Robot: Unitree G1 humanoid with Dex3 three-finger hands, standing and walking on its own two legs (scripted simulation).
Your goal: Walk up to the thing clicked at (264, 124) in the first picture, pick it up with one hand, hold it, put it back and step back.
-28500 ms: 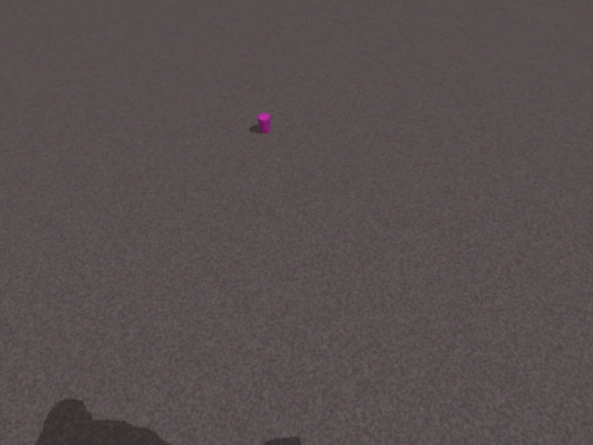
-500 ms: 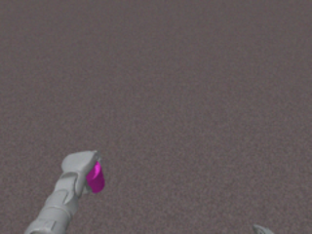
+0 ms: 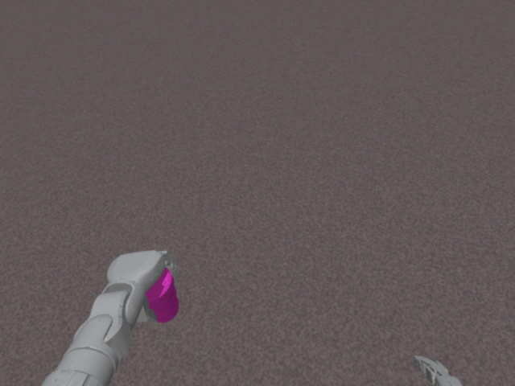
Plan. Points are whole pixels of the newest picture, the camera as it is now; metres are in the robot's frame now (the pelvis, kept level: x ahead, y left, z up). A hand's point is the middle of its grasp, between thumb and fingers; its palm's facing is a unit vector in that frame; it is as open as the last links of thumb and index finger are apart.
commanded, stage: hold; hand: left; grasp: from above
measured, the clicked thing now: (158, 297) +0.31 +0.22 -0.08
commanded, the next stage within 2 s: crouch in 1.26 s
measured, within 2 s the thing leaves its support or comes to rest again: neither
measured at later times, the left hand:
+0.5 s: hand (146, 297) +0.29 +0.22 -0.02, palm faces -0.43 -0.06 -0.90, open 9.9 cm
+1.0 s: hand (144, 294) +0.29 +0.22 -0.01, palm faces -0.44 -0.06 -0.90, open 9.9 cm
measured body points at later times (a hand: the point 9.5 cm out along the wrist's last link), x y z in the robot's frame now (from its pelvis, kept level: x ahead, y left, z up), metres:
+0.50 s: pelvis -0.01 -0.01 +0.01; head +0.00 -0.03 +0.46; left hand +0.31 +0.22 +0.03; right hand +0.14 -0.26 -0.11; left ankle +0.01 +0.12 -0.72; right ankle +0.01 -0.15 -0.72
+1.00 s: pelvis -0.01 -0.01 +0.01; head +0.00 -0.03 +0.46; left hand +0.31 +0.22 +0.04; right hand +0.15 -0.25 -0.10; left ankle +0.01 +0.12 -0.72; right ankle +0.01 -0.15 -0.72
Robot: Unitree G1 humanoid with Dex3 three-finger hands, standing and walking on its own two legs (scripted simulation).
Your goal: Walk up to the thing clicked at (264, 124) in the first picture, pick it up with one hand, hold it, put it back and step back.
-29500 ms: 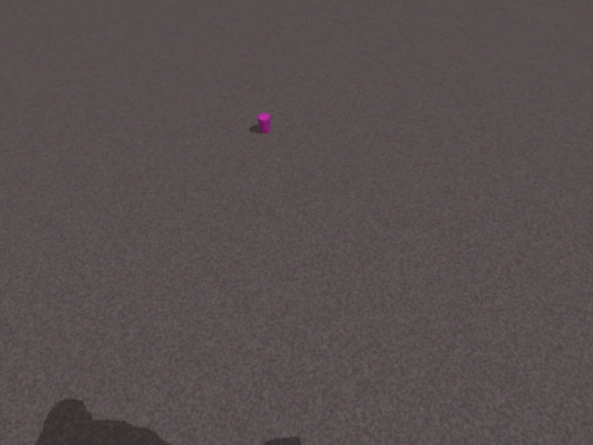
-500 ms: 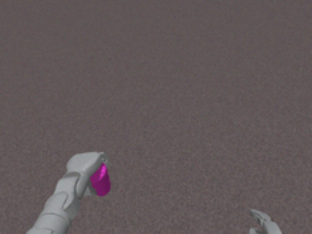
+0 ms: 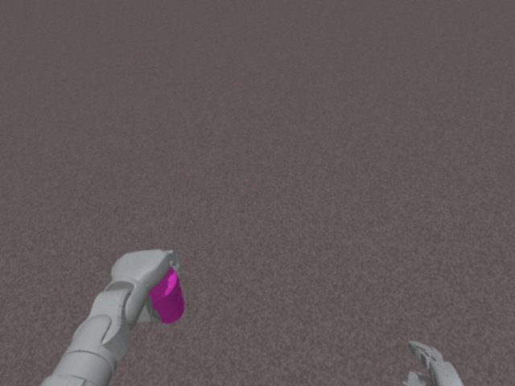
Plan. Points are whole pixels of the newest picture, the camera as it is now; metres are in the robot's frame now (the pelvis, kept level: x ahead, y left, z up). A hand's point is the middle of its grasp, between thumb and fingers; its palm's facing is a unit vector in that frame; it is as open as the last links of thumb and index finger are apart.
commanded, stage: hold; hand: left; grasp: from above
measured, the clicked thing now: (163, 297) +0.31 +0.22 -0.07
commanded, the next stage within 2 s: crouch in 0.26 s
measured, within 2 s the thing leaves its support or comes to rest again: neither
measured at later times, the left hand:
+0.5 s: hand (152, 296) +0.29 +0.22 -0.03, palm faces -0.43 -0.06 -0.90, open 9.9 cm
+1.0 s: hand (173, 315) +0.33 +0.24 -0.21, palm faces -0.42 +0.03 -0.91, open 10.0 cm
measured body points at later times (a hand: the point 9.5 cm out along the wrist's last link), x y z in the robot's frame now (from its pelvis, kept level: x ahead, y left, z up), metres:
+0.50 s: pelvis +0.00 +0.00 +0.00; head +0.01 -0.03 +0.45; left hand +0.31 +0.22 +0.02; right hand +0.15 -0.25 -0.11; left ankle +0.02 +0.13 -0.74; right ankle +0.02 -0.14 -0.74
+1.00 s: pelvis -0.03 +0.01 -0.10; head +0.08 +0.02 +0.33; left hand +0.35 +0.24 -0.16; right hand +0.05 -0.28 -0.22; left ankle +0.01 +0.13 -0.74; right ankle +0.02 -0.14 -0.74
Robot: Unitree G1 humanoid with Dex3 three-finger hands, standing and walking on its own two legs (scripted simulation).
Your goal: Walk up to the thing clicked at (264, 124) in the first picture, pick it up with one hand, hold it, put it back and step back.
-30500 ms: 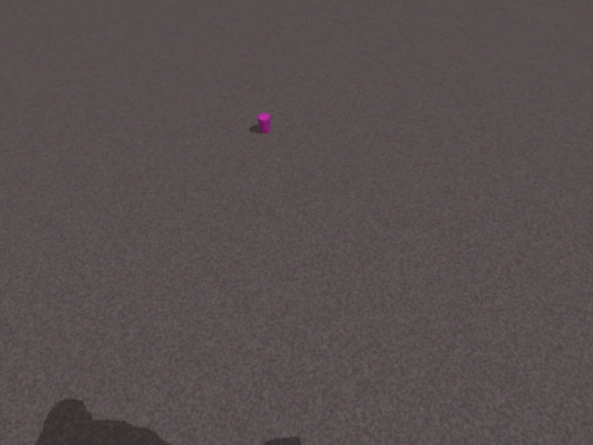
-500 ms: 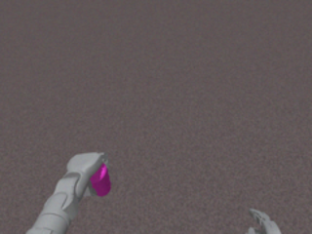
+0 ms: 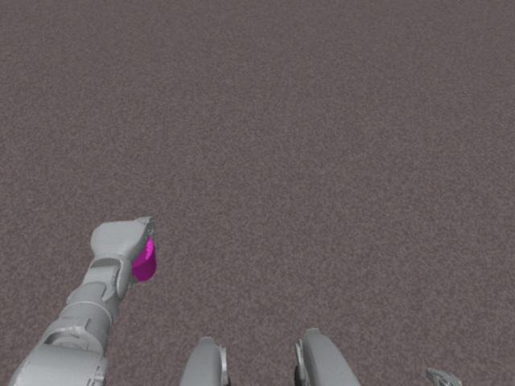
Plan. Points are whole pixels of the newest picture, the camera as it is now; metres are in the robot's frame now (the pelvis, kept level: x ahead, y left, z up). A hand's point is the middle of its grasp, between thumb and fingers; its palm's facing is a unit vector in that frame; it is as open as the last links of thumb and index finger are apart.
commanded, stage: crouch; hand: left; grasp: from above
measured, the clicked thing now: (137, 259) +0.38 +0.23 -0.15
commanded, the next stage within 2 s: lower in 1.40 s
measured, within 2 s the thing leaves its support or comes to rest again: neither
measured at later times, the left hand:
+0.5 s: hand (154, 274) +0.40 +0.25 -0.34, palm faces -0.45 +0.00 -0.89, open 9.9 cm
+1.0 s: hand (161, 275) +0.43 +0.26 -0.43, palm faces -0.45 -0.02 -0.89, open 9.9 cm
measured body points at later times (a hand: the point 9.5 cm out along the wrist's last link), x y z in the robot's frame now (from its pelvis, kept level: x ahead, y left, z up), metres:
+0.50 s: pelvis -0.03 +0.01 -0.19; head +0.18 +0.03 +0.21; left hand +0.42 +0.25 -0.29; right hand +0.03 -0.26 -0.32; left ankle +0.05 +0.12 -0.63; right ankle +0.05 -0.14 -0.63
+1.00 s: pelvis -0.04 +0.00 -0.28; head +0.20 +0.04 +0.10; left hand +0.45 +0.26 -0.38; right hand +0.01 -0.28 -0.39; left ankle +0.05 +0.12 -0.63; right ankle +0.04 -0.14 -0.63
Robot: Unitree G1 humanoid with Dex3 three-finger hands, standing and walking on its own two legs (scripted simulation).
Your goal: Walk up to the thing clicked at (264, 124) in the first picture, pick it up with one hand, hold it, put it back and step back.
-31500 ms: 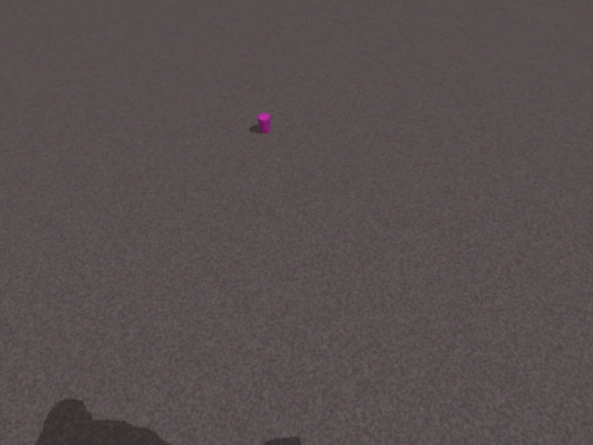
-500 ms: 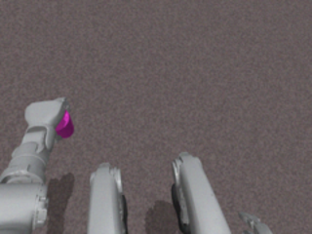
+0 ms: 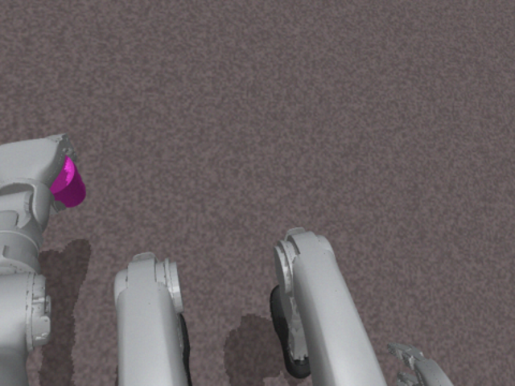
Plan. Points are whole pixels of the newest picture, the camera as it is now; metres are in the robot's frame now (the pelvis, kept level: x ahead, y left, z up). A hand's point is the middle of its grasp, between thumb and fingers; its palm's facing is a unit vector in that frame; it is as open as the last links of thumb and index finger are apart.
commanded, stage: crouch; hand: left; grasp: from above
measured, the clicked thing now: (60, 184) +0.46 +0.29 -0.20
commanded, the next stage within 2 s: lower in 0.40 s
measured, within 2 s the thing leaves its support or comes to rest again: rests again in 1.36 s
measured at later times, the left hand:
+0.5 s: hand (58, 186) +0.46 +0.29 -0.20, palm faces -0.45 -0.05 -0.89, open 9.9 cm
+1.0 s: hand (69, 193) +0.46 +0.30 -0.26, palm faces -0.46 -0.07 -0.89, open 9.9 cm
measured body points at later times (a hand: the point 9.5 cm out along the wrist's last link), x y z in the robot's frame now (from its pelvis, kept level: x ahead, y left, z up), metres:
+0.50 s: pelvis -0.01 +0.00 -0.04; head +0.24 +0.06 +0.33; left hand +0.48 +0.29 -0.15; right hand +0.04 -0.27 -0.15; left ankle +0.08 +0.13 -0.35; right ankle +0.09 -0.14 -0.35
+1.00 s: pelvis +0.00 +0.00 -0.07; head +0.25 +0.08 +0.29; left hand +0.48 +0.30 -0.21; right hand +0.04 -0.27 -0.17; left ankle +0.08 +0.13 -0.35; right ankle +0.09 -0.14 -0.35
